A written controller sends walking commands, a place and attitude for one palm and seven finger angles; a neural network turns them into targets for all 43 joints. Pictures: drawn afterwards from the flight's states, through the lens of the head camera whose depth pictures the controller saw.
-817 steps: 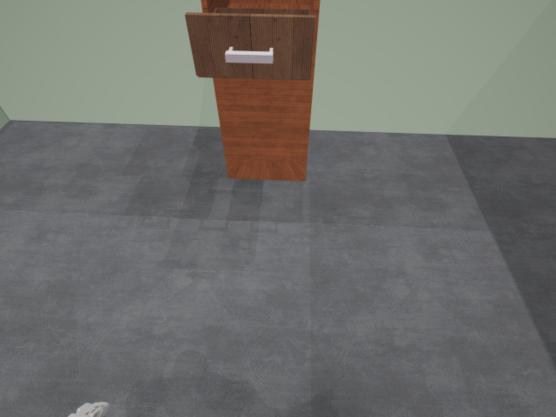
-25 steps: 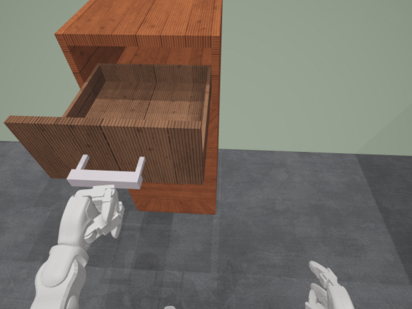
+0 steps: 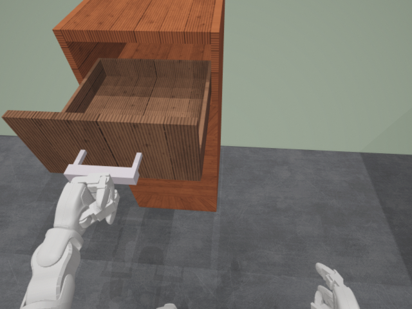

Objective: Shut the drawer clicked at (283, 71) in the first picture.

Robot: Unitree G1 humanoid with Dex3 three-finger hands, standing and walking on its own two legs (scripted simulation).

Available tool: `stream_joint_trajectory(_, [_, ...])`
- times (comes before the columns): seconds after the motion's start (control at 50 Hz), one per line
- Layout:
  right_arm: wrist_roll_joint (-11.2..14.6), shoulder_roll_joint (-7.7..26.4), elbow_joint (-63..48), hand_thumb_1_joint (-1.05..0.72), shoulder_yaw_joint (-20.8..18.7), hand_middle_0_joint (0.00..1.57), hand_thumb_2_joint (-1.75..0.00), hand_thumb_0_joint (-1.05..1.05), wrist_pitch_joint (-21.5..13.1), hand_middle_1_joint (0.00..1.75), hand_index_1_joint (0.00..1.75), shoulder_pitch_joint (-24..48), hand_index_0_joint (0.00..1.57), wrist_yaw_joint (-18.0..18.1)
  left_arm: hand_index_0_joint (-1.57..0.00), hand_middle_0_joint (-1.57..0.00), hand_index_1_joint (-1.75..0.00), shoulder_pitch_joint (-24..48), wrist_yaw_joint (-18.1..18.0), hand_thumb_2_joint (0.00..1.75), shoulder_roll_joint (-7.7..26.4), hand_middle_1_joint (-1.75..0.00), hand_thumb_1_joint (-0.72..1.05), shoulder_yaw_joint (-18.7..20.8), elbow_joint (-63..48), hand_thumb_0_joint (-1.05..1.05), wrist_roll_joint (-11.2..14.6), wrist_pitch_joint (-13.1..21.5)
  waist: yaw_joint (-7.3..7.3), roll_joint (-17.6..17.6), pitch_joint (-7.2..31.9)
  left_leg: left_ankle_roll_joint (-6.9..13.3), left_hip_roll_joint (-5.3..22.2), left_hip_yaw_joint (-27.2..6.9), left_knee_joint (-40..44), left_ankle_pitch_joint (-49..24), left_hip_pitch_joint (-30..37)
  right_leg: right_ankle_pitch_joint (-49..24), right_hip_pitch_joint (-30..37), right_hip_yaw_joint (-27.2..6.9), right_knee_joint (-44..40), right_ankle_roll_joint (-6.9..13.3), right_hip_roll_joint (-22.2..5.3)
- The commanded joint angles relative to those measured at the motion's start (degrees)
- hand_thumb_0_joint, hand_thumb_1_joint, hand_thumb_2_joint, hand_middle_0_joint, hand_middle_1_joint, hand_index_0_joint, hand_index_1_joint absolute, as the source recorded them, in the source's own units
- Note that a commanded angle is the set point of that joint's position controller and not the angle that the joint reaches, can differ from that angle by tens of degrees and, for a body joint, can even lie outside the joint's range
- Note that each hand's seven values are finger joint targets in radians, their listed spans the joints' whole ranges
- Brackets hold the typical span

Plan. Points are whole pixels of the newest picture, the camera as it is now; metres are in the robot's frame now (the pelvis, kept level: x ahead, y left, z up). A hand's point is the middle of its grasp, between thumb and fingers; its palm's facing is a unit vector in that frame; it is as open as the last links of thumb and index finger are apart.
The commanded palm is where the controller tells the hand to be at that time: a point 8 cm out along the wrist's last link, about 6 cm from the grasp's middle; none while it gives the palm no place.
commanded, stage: push the drawer shut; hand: left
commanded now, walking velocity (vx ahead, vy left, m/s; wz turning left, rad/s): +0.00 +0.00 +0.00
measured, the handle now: (106, 165) +0.38 +0.21 +0.08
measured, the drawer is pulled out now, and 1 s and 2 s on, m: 0.28 0.18 0.05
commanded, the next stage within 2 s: none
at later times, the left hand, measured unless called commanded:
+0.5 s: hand (120, 178) +0.35 +0.18 +0.07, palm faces -0.07 -1.00 -0.04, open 3.1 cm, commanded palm +0.34 +0.23 +0.08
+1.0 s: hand (129, 156) +0.40 +0.17 +0.07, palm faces -0.06 -1.00 -0.04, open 3.2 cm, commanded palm +0.39 +0.23 +0.08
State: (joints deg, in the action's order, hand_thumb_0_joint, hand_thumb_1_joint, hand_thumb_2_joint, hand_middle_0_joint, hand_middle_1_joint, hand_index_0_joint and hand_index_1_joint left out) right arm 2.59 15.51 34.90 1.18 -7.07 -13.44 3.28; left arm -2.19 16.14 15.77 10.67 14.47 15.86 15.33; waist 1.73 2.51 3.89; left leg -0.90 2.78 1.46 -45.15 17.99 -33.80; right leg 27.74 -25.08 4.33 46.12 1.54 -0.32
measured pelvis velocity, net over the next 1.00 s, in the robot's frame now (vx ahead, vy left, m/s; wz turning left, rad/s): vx -0.01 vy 0.02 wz -0.02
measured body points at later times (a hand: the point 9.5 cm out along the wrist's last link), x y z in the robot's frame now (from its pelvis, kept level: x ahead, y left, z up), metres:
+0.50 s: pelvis -0.01 +0.01 +0.00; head +0.03 +0.01 +0.45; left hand +0.35 +0.24 +0.08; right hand +0.11 -0.24 -0.11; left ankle +0.05 +0.13 -0.70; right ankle -0.04 -0.10 -0.70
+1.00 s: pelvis -0.01 +0.02 -0.01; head +0.04 +0.02 +0.44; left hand +0.40 +0.23 +0.08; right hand +0.06 -0.24 -0.12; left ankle +0.05 +0.13 -0.70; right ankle -0.04 -0.10 -0.70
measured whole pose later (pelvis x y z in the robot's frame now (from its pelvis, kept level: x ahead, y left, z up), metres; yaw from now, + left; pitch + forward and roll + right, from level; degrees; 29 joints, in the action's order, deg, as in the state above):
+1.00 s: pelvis -0.01 +0.02 -0.01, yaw -1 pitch +10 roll -1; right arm 1.8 14.9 38.3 0.9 -1.2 -17.6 1.5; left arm 29.5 10.6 17.3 11.2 45.7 10.1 18.9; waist 4.4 1.6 3.7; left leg 0.6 2.8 2.3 -47.4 17.5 -39.4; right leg 26.4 -30.7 3.3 47.6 0.3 -0.5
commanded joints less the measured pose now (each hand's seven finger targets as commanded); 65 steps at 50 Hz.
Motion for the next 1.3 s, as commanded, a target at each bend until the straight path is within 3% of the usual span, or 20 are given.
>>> stream_joint_trajectory(0.0, [0.4,7.0,-7.5,-0.90,-3.0,0.20,-0.90,0.00,-2.3,0.30,0.30,2.5,0.20,0.7,-1.40,-1.40,-1.60,17.6,0.0,0.90,10.6,-1.60,0.90,6.0,-9.2,0.00,1.5,3.9,1.17,-2.3,12.2,2.9,-2.5,-0.7,3.2,-10.1,14.2,-23.4,-2.7,-3.7,-9.0,-2.5,0.2])
stream_joint_trajectory(0.12, [0.4,7.1,-6.5,-0.90,-3.2,0.20,-0.90,0.00,-1.8,0.30,0.30,1.8,0.20,0.8,-1.40,-1.40,-1.60,24.0,0.1,0.90,10.2,-1.60,0.90,4.9,-5.8,0.00,1.0,4.4,1.75,-1.9,12.5,2.9,-2.4,-1.1,3.4,-9.3,15.1,-21.2,-4.1,-3.3,-9.0,-2.2,0.5])
stream_joint_trajectory(0.14, [0.3,7.4,-6.2,-0.90,-3.2,0.20,-0.90,0.00,-1.7,0.30,0.30,1.4,0.20,0.8,-1.40,-1.40,-1.60,24.2,-0.2,0.90,10.9,-1.60,0.90,5.3,-4.8,0.00,0.9,4.6,1.87,-4.0,12.1,3.1,-2.3,-1.3,3.3,-8.9,14.1,-20.5,-4.0,-3.5,-9.2,-2.3,0.6])
stream_joint_trajectory(0.2, [0.4,7.2,-6.1,-0.90,-3.2,0.20,-0.90,0.00,-1.4,0.30,0.30,1.4,0.20,0.7,-1.40,-1.40,-1.60,28.3,-0.4,0.90,10.0,-1.60,0.90,4.0,-3.9,0.00,0.4,4.8,1.97,-1.0,13.4,2.8,-2.3,-1.4,3.6,-8.7,15.6,-19.7,-4.9,-3.2,-8.8,-2.0,0.6])
stream_joint_trajectory(0.24, [0.3,7.5,-5.5,-0.90,-3.2,0.20,-0.90,0.00,-1.0,0.30,0.30,0.7,0.20,0.8,-1.40,-1.40,-1.60,29.5,-1.1,0.90,11.0,-1.60,0.90,4.5,-1.7,0.00,-0.1,4.7,2.32,-2.5,12.5,3.1,-2.1,-1.5,3.6,-7.9,15.0,-18.3,-5.4,-3.2,-9.3,-2.0,0.8])
stream_joint_trajectory(0.3, [0.4,7.3,-5.7,-0.90,-3.2,0.20,-0.90,0.00,-0.6,0.30,0.30,0.6,0.20,0.6,-1.40,-1.40,-1.60,32.4,-1.4,0.90,9.5,-1.60,0.90,2.9,-0.2,0.00,-0.5,4.8,2.31,-1.2,13.4,2.8,-2.2,-1.6,3.9,-7.6,15.6,-17.8,-5.9,-2.9,-8.9,-1.8,0.8])
stream_joint_trajectory(0.34, [0.2,7.7,-5.1,-0.90,-3.3,0.20,-0.90,0.00,-0.3,0.30,0.30,-0.1,0.20,0.6,-1.40,-1.40,-1.60,34.1,-2.2,0.90,12.1,-1.60,0.90,4.9,1.9,0.00,-1.1,5.1,2.30,-3.3,13.1,2.9,-1.9,-1.9,3.9,-6.5,14.8,-15.8,-6.1,-2.9,-9.0,-1.8,1.0])
stream_joint_trajectory(0.38, [0.3,7.4,-5.5,-0.90,-3.1,0.20,-0.90,0.00,0.0,0.30,0.30,-0.2,0.20,0.3,-1.40,-1.40,-1.60,35.8,-2.2,0.90,10.1,-1.60,0.90,3.3,2.3,0.00,-1.1,5.2,2.14,-0.6,14.0,2.7,-2.0,-1.9,4.3,-6.3,15.6,-15.5,-6.5,-2.7,-8.9,-1.6,1.0])
stream_joint_trajectory(0.44, [0.2,7.6,-5.1,-0.90,-3.2,0.20,-0.90,0.00,0.5,0.30,0.30,-1.0,0.20,0.2,-1.40,-1.40,-1.60,38.9,-2.8,0.90,10.6,-1.60,0.90,3.2,4.4,0.00,-1.7,5.7,2.69,-2.4,14.1,2.8,-1.7,-2.3,4.3,-5.9,15.8,-14.4,-7.2,-2.5,-8.8,-1.5,1.4])
stream_joint_trajectory(0.5, [0.1,7.5,-5.0,-0.90,-3.2,0.20,-0.90,0.00,1.0,0.30,0.30,-1.5,0.20,-0.1,-1.40,-1.40,-1.60,41.9,-3.1,0.90,10.3,-1.60,0.90,2.9,6.1,0.00,-2.0,5.8,2.54,0.0,15.0,2.5,-1.9,-2.3,4.4,-6.5,16.6,-15.0,-7.5,-2.4,-8.4,-1.3,1.5])
stream_joint_trajectory(0.56, [0.0,7.5,-5.0,-0.90,-3.2,0.20,-0.90,0.00,1.5,0.30,0.30,-2.2,0.20,-0.5,-1.40,-1.40,-1.60,42.9,-3.6,0.90,10.0,-1.60,0.90,2.7,7.2,0.00,-2.4,6.3,2.63,-0.4,15.7,2.5,-1.7,-2.6,4.3,-7.1,16.9,-15.3,-7.8,-2.2,-8.0,-1.2,1.7])
stream_joint_trajectory(0.6, [-0.1,7.9,-4.9,-0.90,-3.5,0.20,-0.90,0.00,1.9,0.30,0.30,-2.7,0.20,-0.6,-1.40,-1.40,-1.60,43.2,-4.0,0.90,12.2,-1.60,0.90,4.7,8.5,0.00,-2.6,6.4,2.20,-1.0,16.1,2.3,-1.6,-2.6,4.3,-7.4,16.6,-15.5,-7.4,-2.1,-7.8,-1.1,1.9])
stream_joint_trajectory(0.64, [-0.1,7.8,-4.7,-0.90,-3.4,0.20,-0.90,0.00,2.3,0.30,0.30,-3.1,0.20,-0.7,-1.40,-1.40,-1.60,45.4,-4.1,0.90,10.9,-1.60,0.90,3.2,9.2,0.00,-2.9,6.5,3.13,-1.1,15.2,2.5,-1.5,-2.7,4.2,-7.2,16.6,-15.0,-8.3,-2.0,-7.9,-1.1,2.0])
stream_joint_trajectory(0.82, [-0.3,8.0,-3.5,-0.90,-3.7,0.20,-0.90,0.00,3.3,0.30,0.30,-4.8,0.20,-1.0,-1.40,-1.40,-1.60,54.0,-5.6,0.90,10.0,-1.60,0.90,1.8,14.3,0.00,-4.4,7.3,4.16,0.3,16.0,2.0,-1.2,-3.7,3.8,-6.0,17.7,-12.9,-11.9,-1.7,-7.2,-0.9,2.2])
stream_joint_trajectory(0.84, [-0.5,8.2,-3.1,-0.90,-3.7,0.20,-0.90,0.00,3.4,0.30,0.30,-5.3,0.20,-1.0,-1.40,-1.40,-1.60,55.4,-5.8,0.90,10.4,-1.60,0.90,1.9,15.0,0.00,-4.6,7.5,4.54,-1.2,16.8,2.4,-1.2,-3.8,3.5,-6.4,17.5,-13.2,-11.7,-1.8,-7.1,-0.9,2.3])
stream_joint_trajectory(0.9, [-0.5,8.2,-2.6,-0.90,-3.8,0.20,-0.90,0.00,3.7,0.30,0.30,-5.9,0.20,-1.0,-1.40,-1.40,-1.60,58.1,-5.6,0.90,11.7,-1.60,0.90,3.0,16.7,0.00,-4.9,7.9,4.40,-0.1,18.6,2.2,-1.3,-3.6,3.0,-7.4,18.1,-14.1,-11.5,-2.0,-6.9,-0.9,2.2])
stream_joint_trajectory(1.02, [-0.5,8.1,-1.8,-0.90,-3.7,0.20,-0.90,0.00,4.5,0.30,0.30,-6.9,0.20,-1.1,-1.40,-1.40,-1.60,63.7,-5.4,0.90,11.8,-1.60,0.90,3.0,22.4,0.00,-5.1,8.5,5.51,0.0,17.5,2.3,-1.3,-3.4,2.0,-6.7,16.7,-13.8,-13.3,-2.2,-6.8,-1.0,2.4])
stream_joint_trajectory(1.1, [-0.6,8.6,-1.2,-0.90,-3.6,0.20,-0.90,0.00,5.0,0.30,0.30,-8.2,0.20,-0.9,-1.40,-1.40,-1.60,67.6,-5.1,0.90,15.9,-1.60,0.90,6.0,27.4,0.00,-5.5,9.3,5.81,-1.1,17.4,2.6,-1.4,-3.1,1.4,-5.2,14.0,-12.8,-13.4,-2.8,-6.7,-1.1,2.4])
stream_joint_trajectory(1.12, [-0.6,8.4,-1.1,-0.90,-3.5,0.20,-0.90,0.00,5.0,0.30,0.30,-8.3,0.20,-1.0,-1.40,-1.40,-1.60,69.5,-4.8,0.90,14.5,-1.60,0.90,4.6,27.7,0.00,-5.7,9.5,6.19,0.0,18.1,2.6,-1.5,-3.2,1.2,-5.4,14.4,-12.8,-13.9,-2.8,-6.4,-1.0,2.4])
stream_joint_trajectory(1.28, [-1.0,8.9,-0.7,-0.90,-3.6,0.20,-0.90,0.00,5.8,0.30,0.30,-10.8,0.20,-1.1,-1.40,-1.40,-1.60,72.9,-3.1,0.90,20.6,-1.60,0.90,9.4,32.4,0.00,-5.9,9.6,6.51,-0.4,21.5,3.2,-1.5,-2.5,-1.1,-7.8,11.7,-16.4,-12.4,-3.8,-5.4,-1.4,2.7])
